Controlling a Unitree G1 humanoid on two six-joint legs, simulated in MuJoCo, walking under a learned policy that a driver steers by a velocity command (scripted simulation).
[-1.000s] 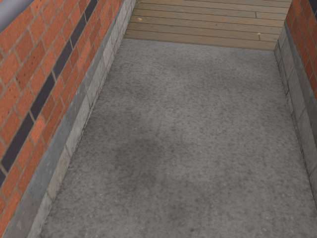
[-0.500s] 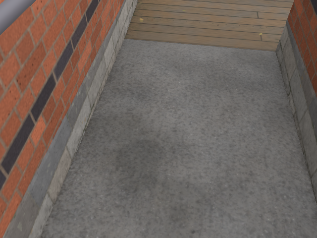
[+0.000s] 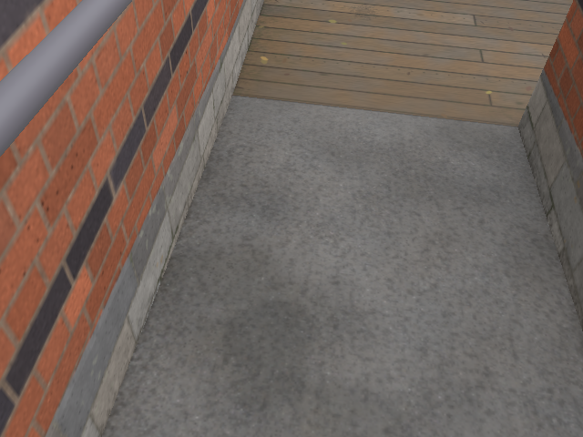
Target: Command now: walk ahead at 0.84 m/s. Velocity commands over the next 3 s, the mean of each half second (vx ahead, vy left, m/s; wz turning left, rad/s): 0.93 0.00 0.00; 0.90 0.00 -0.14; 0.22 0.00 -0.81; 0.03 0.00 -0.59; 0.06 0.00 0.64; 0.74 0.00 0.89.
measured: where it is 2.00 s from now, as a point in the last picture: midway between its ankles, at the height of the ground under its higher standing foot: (358, 212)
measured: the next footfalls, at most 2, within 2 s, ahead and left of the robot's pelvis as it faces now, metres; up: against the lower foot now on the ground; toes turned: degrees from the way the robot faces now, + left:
right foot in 0.40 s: +0.52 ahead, -0.14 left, -0.04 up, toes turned -2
left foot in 0.86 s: +0.99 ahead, -0.02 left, -0.08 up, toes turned -1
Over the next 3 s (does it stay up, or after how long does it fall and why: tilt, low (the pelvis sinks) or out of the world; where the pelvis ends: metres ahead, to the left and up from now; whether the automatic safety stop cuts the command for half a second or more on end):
stays up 1.64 -0.34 -0.13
